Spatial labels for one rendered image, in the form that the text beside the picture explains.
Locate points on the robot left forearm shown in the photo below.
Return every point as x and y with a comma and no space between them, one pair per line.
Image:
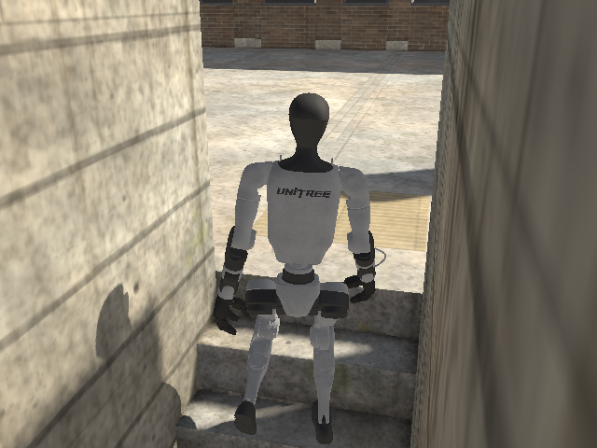
232,270

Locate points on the robot right forearm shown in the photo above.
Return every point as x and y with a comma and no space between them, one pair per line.
365,262

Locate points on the robot left hand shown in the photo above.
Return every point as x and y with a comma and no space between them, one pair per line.
222,312

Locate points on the robot right hand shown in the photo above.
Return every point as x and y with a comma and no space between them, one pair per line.
354,281

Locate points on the robot left upper arm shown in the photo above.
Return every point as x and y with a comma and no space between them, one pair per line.
255,176

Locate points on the robot right upper arm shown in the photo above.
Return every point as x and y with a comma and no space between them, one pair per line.
354,184

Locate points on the robot left foot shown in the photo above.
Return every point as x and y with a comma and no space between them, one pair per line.
246,418

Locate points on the robot left shin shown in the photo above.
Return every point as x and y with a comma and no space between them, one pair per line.
257,363

